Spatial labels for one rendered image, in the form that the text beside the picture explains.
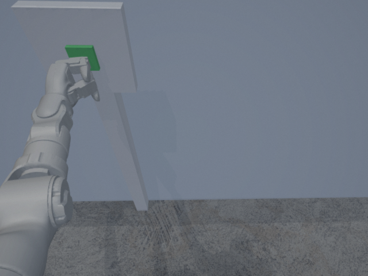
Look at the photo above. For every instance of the button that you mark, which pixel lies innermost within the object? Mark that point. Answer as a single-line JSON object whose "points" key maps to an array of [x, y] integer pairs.
{"points": [[84, 50]]}

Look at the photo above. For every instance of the robot left forearm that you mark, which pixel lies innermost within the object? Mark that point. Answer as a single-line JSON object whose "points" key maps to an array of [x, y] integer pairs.
{"points": [[47, 147]]}

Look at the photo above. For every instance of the left robot upper arm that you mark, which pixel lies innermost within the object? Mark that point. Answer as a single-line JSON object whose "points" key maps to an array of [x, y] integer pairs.
{"points": [[31, 211]]}

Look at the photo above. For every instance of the panel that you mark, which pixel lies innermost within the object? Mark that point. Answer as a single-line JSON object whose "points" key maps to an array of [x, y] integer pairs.
{"points": [[51, 25]]}

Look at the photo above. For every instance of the left robot hand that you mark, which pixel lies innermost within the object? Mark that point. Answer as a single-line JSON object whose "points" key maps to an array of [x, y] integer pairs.
{"points": [[59, 79]]}

